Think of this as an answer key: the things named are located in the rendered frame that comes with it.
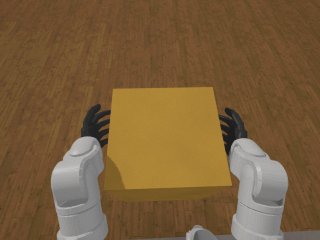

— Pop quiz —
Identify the robot right hand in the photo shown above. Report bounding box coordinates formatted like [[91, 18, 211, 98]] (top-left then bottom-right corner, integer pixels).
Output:
[[218, 107, 248, 156]]

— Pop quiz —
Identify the carton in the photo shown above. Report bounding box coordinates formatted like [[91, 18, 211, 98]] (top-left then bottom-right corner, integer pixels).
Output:
[[103, 87, 232, 202]]

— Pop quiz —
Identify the right robot shin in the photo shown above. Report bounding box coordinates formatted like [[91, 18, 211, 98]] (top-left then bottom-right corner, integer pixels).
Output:
[[192, 225, 203, 230]]

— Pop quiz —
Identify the left robot forearm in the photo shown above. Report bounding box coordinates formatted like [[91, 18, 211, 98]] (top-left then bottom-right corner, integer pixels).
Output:
[[51, 136, 109, 240]]

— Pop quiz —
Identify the right robot forearm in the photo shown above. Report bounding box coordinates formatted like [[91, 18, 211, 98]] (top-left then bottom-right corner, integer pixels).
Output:
[[228, 138, 289, 240]]

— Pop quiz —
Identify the robot right thigh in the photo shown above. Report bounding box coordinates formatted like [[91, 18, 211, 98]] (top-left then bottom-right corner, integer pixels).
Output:
[[185, 228, 218, 240]]

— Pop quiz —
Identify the robot left hand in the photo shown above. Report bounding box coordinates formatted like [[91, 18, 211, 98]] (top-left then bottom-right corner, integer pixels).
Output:
[[81, 104, 111, 149]]

